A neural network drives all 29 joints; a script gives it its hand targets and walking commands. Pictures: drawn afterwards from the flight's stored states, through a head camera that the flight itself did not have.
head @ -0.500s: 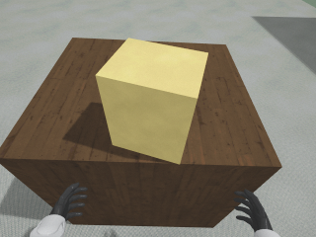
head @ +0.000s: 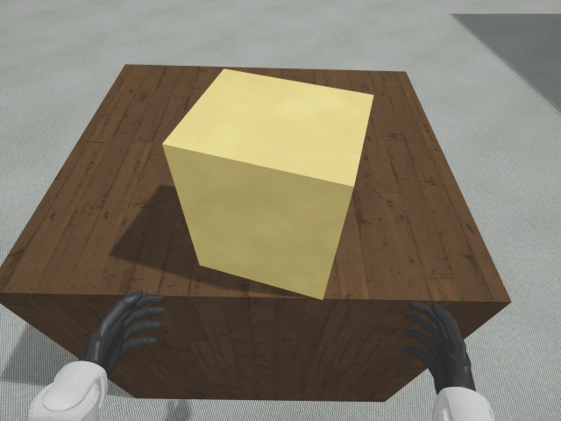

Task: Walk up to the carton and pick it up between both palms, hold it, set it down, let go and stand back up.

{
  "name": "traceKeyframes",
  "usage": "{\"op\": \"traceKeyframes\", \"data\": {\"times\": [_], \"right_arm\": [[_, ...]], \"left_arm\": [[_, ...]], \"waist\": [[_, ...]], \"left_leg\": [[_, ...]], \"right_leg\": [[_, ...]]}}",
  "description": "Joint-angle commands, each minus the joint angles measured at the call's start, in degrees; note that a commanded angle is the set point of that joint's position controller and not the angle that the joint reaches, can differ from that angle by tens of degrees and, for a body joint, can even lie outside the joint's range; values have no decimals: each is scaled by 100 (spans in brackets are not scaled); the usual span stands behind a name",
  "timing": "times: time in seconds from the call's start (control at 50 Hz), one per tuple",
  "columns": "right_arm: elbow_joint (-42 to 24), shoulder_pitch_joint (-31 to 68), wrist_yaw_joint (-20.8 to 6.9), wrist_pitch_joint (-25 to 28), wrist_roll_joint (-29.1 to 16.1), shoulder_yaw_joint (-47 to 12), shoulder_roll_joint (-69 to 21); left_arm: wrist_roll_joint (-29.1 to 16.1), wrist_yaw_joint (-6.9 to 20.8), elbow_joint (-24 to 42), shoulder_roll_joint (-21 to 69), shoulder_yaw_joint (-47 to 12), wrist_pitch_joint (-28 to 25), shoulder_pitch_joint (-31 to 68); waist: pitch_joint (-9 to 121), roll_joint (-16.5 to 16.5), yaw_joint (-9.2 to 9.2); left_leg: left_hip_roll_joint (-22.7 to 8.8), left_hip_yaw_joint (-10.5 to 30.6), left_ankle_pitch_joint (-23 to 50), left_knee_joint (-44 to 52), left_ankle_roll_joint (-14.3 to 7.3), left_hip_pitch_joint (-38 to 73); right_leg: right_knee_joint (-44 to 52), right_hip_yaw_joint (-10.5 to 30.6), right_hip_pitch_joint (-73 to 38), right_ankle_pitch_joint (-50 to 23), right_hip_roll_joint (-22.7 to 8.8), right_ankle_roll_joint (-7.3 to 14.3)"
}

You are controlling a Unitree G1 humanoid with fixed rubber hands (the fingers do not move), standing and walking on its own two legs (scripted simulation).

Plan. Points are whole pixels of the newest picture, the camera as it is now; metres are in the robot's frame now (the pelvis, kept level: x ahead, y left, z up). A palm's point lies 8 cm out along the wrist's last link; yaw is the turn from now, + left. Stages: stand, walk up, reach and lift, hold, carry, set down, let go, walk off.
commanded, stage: reach and lift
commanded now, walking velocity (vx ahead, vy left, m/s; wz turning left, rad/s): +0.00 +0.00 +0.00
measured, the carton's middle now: (276, 190) +0.40 +0.02 +0.11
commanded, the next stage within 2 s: none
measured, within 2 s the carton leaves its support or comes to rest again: neither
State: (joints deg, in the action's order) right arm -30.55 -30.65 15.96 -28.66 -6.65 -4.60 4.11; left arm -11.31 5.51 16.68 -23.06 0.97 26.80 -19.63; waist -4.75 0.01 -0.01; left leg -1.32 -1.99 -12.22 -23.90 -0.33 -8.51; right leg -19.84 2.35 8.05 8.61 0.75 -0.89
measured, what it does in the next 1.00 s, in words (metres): stands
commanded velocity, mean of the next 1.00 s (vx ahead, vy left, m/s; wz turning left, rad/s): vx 0.00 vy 0.00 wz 0.00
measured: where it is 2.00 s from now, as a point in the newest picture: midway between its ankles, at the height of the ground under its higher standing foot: outside the picture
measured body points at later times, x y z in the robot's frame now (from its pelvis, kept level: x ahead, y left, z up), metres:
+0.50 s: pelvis +0.01 +0.01 +0.00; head +0.03 +0.03 +0.45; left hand +0.23 +0.22 +0.07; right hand +0.19 -0.17 +0.11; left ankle +0.01 +0.11 -0.74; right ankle +0.03 -0.13 -0.74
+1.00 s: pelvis +0.02 +0.01 +0.00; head +0.03 +0.02 +0.45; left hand +0.28 +0.21 +0.12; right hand +0.25 -0.17 +0.12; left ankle +0.01 +0.11 -0.74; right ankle +0.03 -0.13 -0.74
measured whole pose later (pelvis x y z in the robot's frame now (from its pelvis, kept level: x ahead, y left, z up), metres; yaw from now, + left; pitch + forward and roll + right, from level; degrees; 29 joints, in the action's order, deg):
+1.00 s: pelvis +0.02 +0.01 +0.00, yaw +0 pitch -2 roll -1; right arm -37.1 -12.8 22.3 -39.3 -12.4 -1.5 4.1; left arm -19.2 6.8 27.6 -28.0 3.7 38.3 -6.1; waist -2.4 0.3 0.0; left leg -1.3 -2.2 -13.7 -23.9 -0.6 -8.5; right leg -18.5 2.5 7.5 9.3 0.7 -1.3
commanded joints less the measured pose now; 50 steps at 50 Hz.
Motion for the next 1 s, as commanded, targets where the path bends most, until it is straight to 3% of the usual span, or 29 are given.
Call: {"op": "traceKeyframes", "data": {"times": [0.0, 0.06, 0.12, 0.16, 0.22, 0.26, 0.28, 0.32, 0.36, 0.4, 0.42, 0.44, 0.46, 0.48, 0.5, 0.58, 0.66, 0.68, 0.7, 0.72, 0.74, 0.76, 0.8, 0.82, 0.86, 0.88, 0.9, 0.92, 0.98], "right_arm": [[-1759, -83, 187, 516, -547, 34, -15], [-1607, -392, 217, 538, -598, -24, 48], [-1946, -372, 245, 691, -690, -66, 22], [-2194, -623, 286, 751, -686, -199, -12], [-2363, -411, 301, 856, -752, -123, 0], [-2446, -620, 337, 849, -653, -174, 18], [-2453, -508, 349, 809, -734, -106, 34], [-2552, -480, 354, 752, -710, -100, 19], [-2691, -412, 374, 721, -782, -136, 11], [-2659, -249, 362, 604, -764, -5, 0], [-2742, 162, 325, 514, -787, -1, 92], [-2542, 171, 314, 389, -781, 22, 82], [-2577, 168, 337, 325, -734, 200, 136], [-2489, 461, 344, 257, -752, 281, 243], [-2447, 534, 362, 213, -783, 263, 184], [-2340, 1261, 376, -4, -783, 438, 281], [-2191, 1700, 484, -258, -728, 559, 307], [-2020, 1741, 478, -339, -737, 556, 307], [-1968, 2030, 493, -388, -811, 556, 329], [-1957, 2063, 515, -463, -840, 592, 330], [-1739, 2076, 536, -531, -864, 561, 301], [-1860, 1972, 589, -537, -895, 568, 367], [-1963, 2503, 632, -579, -997, 557, 406], [-1995, 2480, 640, -657, -1025, 496, 471], [-1931, 2661, 702, -659, -1041, 501, 580], [-1878, 2656, 707, -685, -1005, 587, 685], [-1947, 2707, 751, -723, -1047, 479, 575], [-1890, 2802, 738, -733, -1039, 446, 558], [-1902, 3237, 752, -772, -1018, 602, 716]], "left_arm": [[-436, 85, 1759, -1329, 1243, -548, -271], [-449, 122, 1784, -1321, 1271, -574, -426], [-559, 123, 2033, -1315, 1283, -669, -380], [-580, 118, 2191, -1405, 1354, -709, -539], [-638, 102, 2213, -1372, 1296, -812, -366], [-653, 140, 2169, -1312, 1267, -821, -367], [-674, 146, 2137, -1388, 1305, -800, -332], [-706, 132, 2266, -1377, 1300, -787, -181], [-727, 79, 2500, -1455, 1369, -778, -54], [-724, 73, 2461, -1394, 1285, -725, 124], [-760, 39, 2474, -1438, 1319, -634, 382], [-760, 19, 2474, -1406, 1262, -573, 481], [-834, 14, 2512, -1464, 1246, -537, 563], [-835, 8, 2535, -1499, 1216, -459, 834], [-868, -8, 2527, -1578, 1273, -413, 819], [-1020, -62, 2714, -1681, 1211, -300, 1517], [-1200, -24, 2531, -1816, 1141, -117, 1889], [-1220, 3, 2516, -1754, 1061, -85, 1960], [-1178, -5, 2478, -1787, 1070, 17, 2247], [-1197, -5, 2474, -1790, 1121, 113, 2246], [-1116, 18, 2275, -1802, 1156, 167, 2316], [-1104, 61, 2449, -1670, 1178, 284, 2131], [-1122, 140, 2129, -1765, 1273, 474, 2606], [-1017, 148, 2160, -1719, 1300, 588, 2565], [-977, 198, 1831, -1706, 1469, 732, 2642], [-963, 197, 1852, -1696, 1411, 827, 2750], [-932, 249, 1768, -1807, 1590, 889, 2877], [-874, 243, 1857, -1712, 1516, 922, 2946], [-965, 209, 1855, -1806, 1528, 1034, 3382]], "waist": [[938, -301, 739], [755, -384, 644], [855, -431, 666], [930, -321, 732], [965, -374, 758], [886, -187, 680], [889, -272, 730], [839, -294, 645], [1048, -422, 683], [974, -526, 557], [1084, -571, 623], [1007, -689, 562], [988, -577, 472], [958, -703, 418], [1072, -661, 496], [1297, -737, 355], [1447, -536, 214], [1441, -626, 97], [1418, -737, 152], [1509, -642, 181], [1379, -699, 98], [1510, -671, 140], [1590, -410, 109], [1561, -510, 157], [1509, -291, 182], [1542, -274, 48], [1700, -191, 142], [1577, -383, 137], [1769, -294, 54]], "left_leg": [[-61, -453, 548, 851, 60, 273], [-57, -396, 660, 785, 77, 338], [-33, -337, 760, 745, 85, 313], [5, -382, 1132, 659, 107, 399], [-6, -368, 941, 665, 95, 489], [-31, -340, 917, 641, 74, 600], [4, -359, 912, 649, 74, 551], [-22, -299, 677, 703, 59, 456], [-19, -292, 893, 684, 72, 382], [-46, -234, 636, 772, 62, 425], [-64, -219, 498, 743, 89, 357], [-62, -230, 412, 794, 75, 302], [-105, -231, 297, 822, 40, 279], [-122, -234, 285, 860, 79, 121], [-151, -216, 213, 905, 47, 126], [-166, -226, 80, 918, 50, -115], [-155, -275, 71, 878, -11, -110], [-189, -263, 216, 840, 58, -75], [-149, -268, 207, 820, 79, -11], [-178, -272, 274, 818, 66, -29], [-166, -290, 371, 842, 55, 31], [-164, -273, 718, 760, 139, 173], [-126, -257, 797, 705, 108, 248], [-73, -294, 838, 698, 152, 310], [-56, -291, 911, 675, 130, 373], [-36, -249, 1022, 656, 164, 368], [-1, -329, 1050, 629, 133, 433], [10, -306, 1027, 615, 152, 385], [-22, -291, 956, 646, 133, 260]], "right_leg": [[218, 91, -776, -743, -226, 8], [249, 104, -709, -903, -249, 35], [252, 127, -722, -917, -234, 57], [214, 124, -847, -1370, -223, 28], [268, 110, -644, -1226, -247, 48], [294, 82, -638, -1243, -261, 36], [286, 112, -610, -1325, -264, 48], [260, 110, -707, -1002, -236, 95], [203, 155, -877, -1294, -245, 106], [266, 119, -764, -918, -237, 175], [296, 137, -768, -656, -224, 251], [260, 117, -740, -559, -219, 268], [263, 129, -704, -506, -231, 262], [193, 97, -765, -456, -183, 313], [240, 133, -883, -299, -211, 301], [128, 181, -992, -275, -188, 359], [89, 160, -1015, -487, -203, 298], [45, 163, -956, -597, -189, 340], [89, 193, -826, -572, -215, 362], [91, 210, -958, -729, -230, 342], [81, 208, -961, -910, -257, 307], [82, 190, -1080, -1185, -207, 296], [69, 237, -1032, -1437, -258, 212], [115, 224, -1046, -1467, -262, 203], [106, 223, -1043, -1640, -276, 114], [76, 221, -1069, -1787, -250, 87], [102, 216, -1169, -1953, -298, 21], [81, 192, -1050, -1815, -266, 82], [49, 210, -1212, -1816, -279, 70]]}}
